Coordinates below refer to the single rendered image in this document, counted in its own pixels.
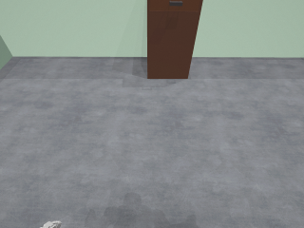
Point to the handle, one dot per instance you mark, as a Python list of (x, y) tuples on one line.
[(175, 3)]

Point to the cabinet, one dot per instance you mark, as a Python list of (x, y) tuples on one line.
[(171, 37)]

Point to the drawer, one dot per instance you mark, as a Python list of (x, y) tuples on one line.
[(187, 5)]

